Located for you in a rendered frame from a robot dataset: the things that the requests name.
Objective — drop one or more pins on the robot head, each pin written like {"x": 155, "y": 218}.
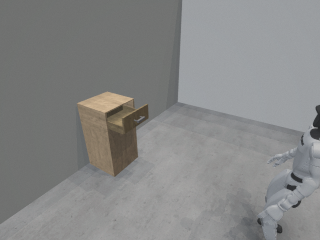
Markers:
{"x": 315, "y": 132}

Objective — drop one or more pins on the drawer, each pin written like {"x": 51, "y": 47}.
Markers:
{"x": 121, "y": 119}

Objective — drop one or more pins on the robot right hand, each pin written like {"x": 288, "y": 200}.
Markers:
{"x": 280, "y": 159}

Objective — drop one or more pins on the handle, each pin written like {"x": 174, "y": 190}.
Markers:
{"x": 141, "y": 119}

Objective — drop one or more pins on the left robot upper arm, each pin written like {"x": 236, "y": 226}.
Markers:
{"x": 314, "y": 164}

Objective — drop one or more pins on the robot left hand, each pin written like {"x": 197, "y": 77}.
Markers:
{"x": 274, "y": 211}

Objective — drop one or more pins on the left robot forearm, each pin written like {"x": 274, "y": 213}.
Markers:
{"x": 301, "y": 191}

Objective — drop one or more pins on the right robot forearm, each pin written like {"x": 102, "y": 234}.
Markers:
{"x": 290, "y": 154}

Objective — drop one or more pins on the humanoid robot torso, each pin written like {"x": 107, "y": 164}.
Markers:
{"x": 301, "y": 161}

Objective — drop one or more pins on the cabinet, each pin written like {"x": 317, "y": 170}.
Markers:
{"x": 107, "y": 150}

